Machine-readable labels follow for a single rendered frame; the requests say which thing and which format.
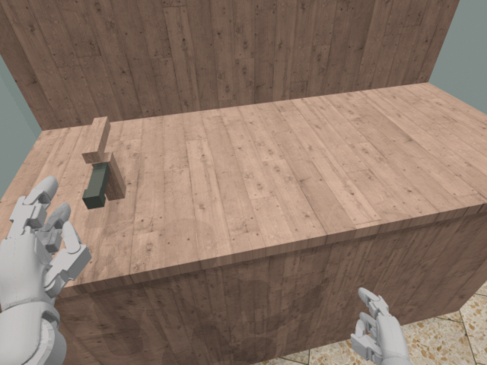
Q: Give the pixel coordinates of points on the counter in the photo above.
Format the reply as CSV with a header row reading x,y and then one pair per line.
x,y
267,159

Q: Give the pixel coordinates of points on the robot right hand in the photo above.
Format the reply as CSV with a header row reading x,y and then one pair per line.
x,y
387,338

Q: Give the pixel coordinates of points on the left robot forearm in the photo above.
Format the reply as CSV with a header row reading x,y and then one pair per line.
x,y
29,335

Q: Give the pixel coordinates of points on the tap lever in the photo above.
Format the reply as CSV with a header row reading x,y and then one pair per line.
x,y
94,196

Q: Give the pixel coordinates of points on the robot left hand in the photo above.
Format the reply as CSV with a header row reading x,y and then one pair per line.
x,y
26,254

